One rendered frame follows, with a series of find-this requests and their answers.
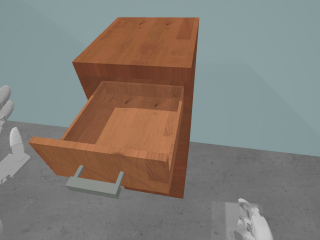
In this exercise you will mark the robot left hand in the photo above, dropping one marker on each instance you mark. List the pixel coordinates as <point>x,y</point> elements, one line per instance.
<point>12,164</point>

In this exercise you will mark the handle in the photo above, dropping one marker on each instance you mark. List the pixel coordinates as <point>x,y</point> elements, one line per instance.
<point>95,187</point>

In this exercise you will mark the drawer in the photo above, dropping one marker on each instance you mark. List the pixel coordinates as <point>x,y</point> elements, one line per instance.
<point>124,127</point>

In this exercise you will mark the cabinet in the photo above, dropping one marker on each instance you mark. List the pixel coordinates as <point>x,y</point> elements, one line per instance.
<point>147,50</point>

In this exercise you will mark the robot right hand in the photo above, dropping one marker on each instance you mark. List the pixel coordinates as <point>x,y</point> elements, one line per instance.
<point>256,229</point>

